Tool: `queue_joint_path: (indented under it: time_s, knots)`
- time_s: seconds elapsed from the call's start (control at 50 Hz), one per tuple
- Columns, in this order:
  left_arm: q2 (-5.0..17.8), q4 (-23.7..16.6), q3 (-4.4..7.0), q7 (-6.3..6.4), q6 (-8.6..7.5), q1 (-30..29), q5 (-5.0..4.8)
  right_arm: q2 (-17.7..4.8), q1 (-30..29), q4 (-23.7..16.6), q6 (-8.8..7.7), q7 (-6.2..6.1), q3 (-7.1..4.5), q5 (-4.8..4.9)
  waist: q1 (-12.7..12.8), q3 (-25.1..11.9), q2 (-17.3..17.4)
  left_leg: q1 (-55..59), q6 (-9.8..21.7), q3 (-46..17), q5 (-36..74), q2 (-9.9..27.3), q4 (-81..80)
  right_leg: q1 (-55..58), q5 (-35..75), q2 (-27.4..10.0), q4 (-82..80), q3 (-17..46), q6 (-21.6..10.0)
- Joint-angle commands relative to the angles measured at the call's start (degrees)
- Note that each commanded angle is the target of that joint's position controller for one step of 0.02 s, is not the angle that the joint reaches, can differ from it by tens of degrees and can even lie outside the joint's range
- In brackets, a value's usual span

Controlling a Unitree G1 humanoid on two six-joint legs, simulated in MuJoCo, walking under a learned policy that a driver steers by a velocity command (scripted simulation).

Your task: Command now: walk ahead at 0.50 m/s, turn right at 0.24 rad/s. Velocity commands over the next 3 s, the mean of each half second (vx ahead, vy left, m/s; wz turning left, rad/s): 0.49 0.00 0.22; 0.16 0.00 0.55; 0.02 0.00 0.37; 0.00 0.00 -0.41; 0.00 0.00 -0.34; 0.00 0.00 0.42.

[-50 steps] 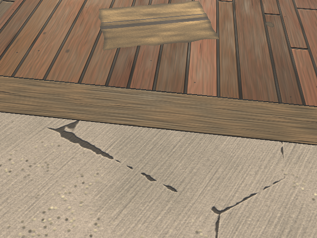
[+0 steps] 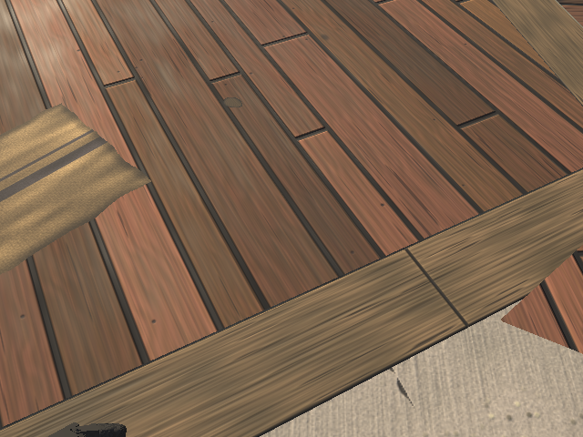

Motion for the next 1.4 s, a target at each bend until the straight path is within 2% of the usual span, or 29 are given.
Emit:
queue_joint_path:
  time_s: [0.02, 0.08, 0.12, 0.14, 0.16, 0.18, 0.2, 0.26, 0.34, 0.48, 0.56, 0.62, 0.64, 0.66, 0.68, 0.7, 0.72, 0.8, 0.92, 0.98, 1.06, 1.12, 1.14, 1.16, 1.18, 1.2, 1.24, 1.32, 1.4]
  knots:
    - [1.8, -5.9, -0.02, -0.97, -1.50, -7.0, -0.27, -10.6, -0.5, -1.8, -0.15, -0.11, -2.27, 0.93, 0.7, 2.7, 6.2, -0.4, 9.4, -7.7, 20.1, 15.5, -4.9, 1.6, 1.4, 1.1, -6.4, -2.9, -1.3]
    - [4.1, -6.3, 1.01, -1.18, -2.02, -5.8, 0.04, -11.9, 0.4, -0.2, 1.08, -0.18, -2.39, 1.64, 3.7, 1.4, 7.7, 2.8, 8.3, -9.0, 33.2, 16.6, 1.0, 8.2, -4.4, 3.4, -11.4, -4.3, -3.7]
    - [8.9, -1.9, 3.65, -0.29, -2.02, 8.9, 0.62, -11.1, -0.6, -0.2, 1.27, -0.46, -1.75, 1.49, 12.0, -8.0, 6.9, -4.4, 5.3, -5.7, 41.0, 12.2, 18.2, 32.2, 0.4, 4.7, -14.2, -4.9, -6.6]
    - [14.0, -0.3, 5.05, 0.88, -1.43, 19.6, 1.46, -6.9, -0.8, -2.2, 0.76, -0.39, -0.03, -0.56, 15.5, -17.6, -1.1, -18.2, 2.7, -3.9, 19.2, 8.4, 37.4, 50.7, 4.2, -8.7, -11.3, 9.1, -10.3]
    - [15.9, -0.5, 4.86, 0.91, -1.26, 19.0, 1.94, -1.4, 5.8, -2.8, -0.17, 0.00, 1.57, 0.07, 11.0, -25.5, -13.6, -35.2, 0.2, -9.1, -18.5, -0.3, 54.0, 61.8, -7.1, -20.4, -18.8, 33.5, -17.8]
    - [10.3, -0.6, 3.60, 0.77, -1.47, 17.9, 1.68, -8.5, 1.1, -2.0, -0.51, 0.10, -0.37, 1.72, 13.5, -20.5, -5.8, -40.0, 0.4, -14.8, -17.6, 2.1, 59.1, 56.3, -12.3, -18.6, -22.1, 31.9, -15.8]
    - [8.4, 0.0, 2.83, 0.71, -1.79, 14.6, 1.10, -9.5, -3.0, -3.7, -0.60, 0.16, -1.00, 2.54, 12.2, -11.7, -5.4, -42.8, 0.7, -13.3, -12.4, 4.3, 58.7, 49.2, -10.2, -16.5, -23.6, 22.7, -13.8]
    - [4.1, 0.9, 1.89, 0.22, -3.21, 6.7, 1.44, -6.6, -2.7, -2.9, 0.96, -0.39, -1.18, 1.20, 6.5, -4.1, -4.3, -35.4, -0.6, -12.8, -1.4, 8.8, 53.3, 33.2, -2.2, -10.6, -29.9, 8.6, -11.5]
    - [4.5, 3.6, 2.64, 0.72, -4.91, 5.3, 1.88, -3.4, -4.0, -3.5, 3.04, -0.65, -0.98, 1.13, 4.7, -0.3, -1.7, -36.5, -2.1, -13.5, 4.2, 9.0, 49.5, 28.8, 5.7, -10.5, -34.4, -0.2, -11.8]
    - [8.0, 6.8, 3.84, 2.41, -3.72, 7.2, 1.37, -1.5, -16.2, -8.2, 2.46, 1.70, 0.02, 0.04, 8.0, 4.2, 0.8, -36.1, -1.1, -8.1, 18.5, 7.2, 27.0, 31.9, 14.2, -9.6, -33.8, -12.2, -9.6]
    - [10.5, 7.7, 4.71, 3.36, -1.71, 7.3, -0.43, -3.9, -16.3, -10.9, 2.77, 3.11, -1.12, -0.31, 6.6, 1.0, -1.7, -31.6, 1.5, -4.4, 12.7, 3.8, 22.3, 38.2, 31.4, -10.9, -24.3, -14.3, -7.2]
    - [10.0, 6.8, 4.54, 3.66, -0.58, 5.3, -1.50, -9.9, -1.2, -7.8, 3.14, 2.26, -4.52, -0.37, -1.7, -7.9, 0.5, -10.9, 5.9, -2.6, 16.5, -2.4, 14.9, 34.3, 33.5, -6.5, 0.8, -16.0, -2.5]
    - [5.6, 5.8, 3.04, 3.33, -0.97, 8.9, 1.15, -15.5, 0.8, -7.9, 3.57, 0.68, -5.73, -0.36, 0.0, -11.9, 12.6, 3.1, 9.4, -16.4, 42.1, 7.3, 15.7, 20.4, -1.4, -1.5, 18.6, -15.9, 1.6]
    - [2.0, 4.4, 1.43, 2.60, -1.47, 16.1, 2.41, -19.2, -4.0, -11.3, 3.27, 0.53, -5.68, -1.70, 6.4, -22.4, 20.0, 17.5, 24.4, -45.1, 48.2, 22.1, 14.0, 2.8, -38.5, 9.3, 39.5, -6.6, 5.1]
    - [7.7, 5.4, 2.42, 2.04, -1.91, 12.2, 1.05, -15.1, -4.0, -13.1, 3.19, 1.33, -4.85, -1.10, 1.3, -27.5, 8.4, 15.7, 23.5, -44.6, 38.7, 21.3, 9.2, 1.5, -35.8, 6.6, 41.5, 3.5, 3.8]
    - [8.2, 3.7, 2.58, 2.15, -1.79, 6.9, -0.48, -12.4, -6.9, -13.2, 2.82, 1.49, -4.10, -0.61, 2.0, -19.8, 6.3, 9.4, 20.7, -37.6, 30.7, 18.6, 7.7, -1.2, -30.6, 4.8, 39.0, 2.7, 2.4]
    - [7.4, 4.0, 2.51, 3.04, -1.36, 5.3, 0.25, -10.1, -9.7, -12.9, 2.80, 1.29, -3.56, 0.32, 4.0, -12.4, 2.3, 1.1, 17.3, -32.6, 25.6, 15.4, 6.5, -1.7, -26.3, 2.5, 33.9, 2.0, 2.4]
    - [7.1, 4.5, 2.87, 4.16, 0.86, 6.9, 1.75, -9.0, -13.4, -14.2, 3.51, -0.05, -3.28, -1.19, 7.5, -8.9, 7.0, -14.8, 14.9, -26.5, 26.6, 10.5, 3.8, 7.3, -19.6, 2.2, 24.5, 1.6, 3.1]
    - [5.7, 3.5, 2.29, 4.57, 1.67, 2.3, 1.56, -10.2, -12.9, -14.6, 5.24, -2.26, -3.68, -0.12, 6.0, -9.9, 8.0, -14.7, 12.5, -28.3, 12.3, 8.0, 4.4, 5.7, -13.0, 3.8, 12.0, 3.3, 5.4]
    - [5.6, 2.8, 2.21, 4.20, 1.29, 0.0, 1.28, -10.2, -13.1, -15.1, 6.06, -2.58, -3.73, -0.29, 4.9, -8.0, 10.0, -15.6, 11.6, -31.1, 3.2, 7.0, 4.2, 7.1, -11.9, 4.7, 5.7, 3.8, 5.4]
    - [6.0, 2.5, 2.36, 3.35, -0.13, -0.6, 0.85, -9.9, -12.3, -15.4, 6.77, -2.26, -3.77, -0.25, 4.0, -8.1, 11.6, -12.8, 11.5, -35.5, 9.5, 7.5, 7.4, 11.4, -14.9, 6.2, -2.5, 3.9, 4.3]
    - [6.4, 3.7, 2.96, 2.50, -0.98, 3.6, 0.65, -9.2, -13.8, -16.1, 7.47, -2.32, -3.45, 0.74, 7.1, -8.0, 11.4, -13.2, 8.8, -36.5, 14.2, 4.9, 11.9, 20.9, -6.6, 6.0, -18.7, 2.4, 2.0]
    - [9.2, 3.9, 3.74, 2.60, -0.95, 4.8, 1.33, -7.2, -12.3, -16.3, 7.58, -2.39, -2.90, 0.75, 6.6, -9.0, 7.1, -17.6, 5.9, -33.4, 5.3, 1.7, 17.1, 27.6, -1.8, -1.1, -22.0, 7.0, -0.5]
    - [14.5, 2.8, 4.67, 3.05, -0.14, 1.7, 2.49, -5.0, -8.2, -16.8, 7.34, -2.15, -2.43, 0.58, 2.0, -7.9, -9.3, -27.8, 1.9, -21.7, -14.1, -7.4, 28.5, 32.1, 11.8, -13.3, -22.8, 19.5, -7.8]
    - [12.4, 2.8, 4.52, 2.89, 0.08, 2.9, 3.87, -9.9, -10.0, -17.2, 6.62, -1.96, -3.84, 0.06, 4.7, -7.0, -13.4, -33.7, -1.2, -16.8, -22.1, -7.8, 41.9, 29.8, 17.5, -19.2, -23.9, 26.9, -15.4]
    - [9.6, 1.8, 3.72, 3.10, 0.11, 1.3, 3.28, -12.8, -9.1, -16.1, 6.55, -1.83, -4.97, -0.01, 4.3, -6.7, -8.0, -34.1, -2.7, -17.2, -18.8, -4.9, 49.8, 29.3, 17.4, -18.1, -22.6, 22.6, -15.4]
    - [6.6, 1.3, 2.89, 3.44, 0.49, -1.1, 1.64, -10.6, -8.2, -14.0, 7.78, -2.27, -4.83, 0.19, 4.2, -5.1, -4.0, -34.9, -4.8, -15.9, -12.8, -4.0, 55.1, 29.5, 14.4, -11.1, -20.8, 13.0, -11.0]
    - [6.9, 2.5, 2.63, 3.56, 1.48, 1.3, 1.63, -5.0, -11.9, -15.6, 8.05, -2.20, -2.77, 0.53, 6.6, -4.8, -6.6, -32.9, -6.6, -12.6, -10.0, -3.6, 47.7, 31.6, 17.3, -7.9, -21.1, 7.1, -12.0]
    - [6.2, 3.8, 2.00, 2.23, 1.67, 1.0, 0.91, -1.4, -12.8, -15.1, 7.53, -1.74, -1.02, -0.71, 7.2, -6.7, -10.0, -18.0, -6.3, -8.9, -9.9, -0.4, 24.5, 29.0, 15.4, -6.7, -20.5, 6.7, -11.8]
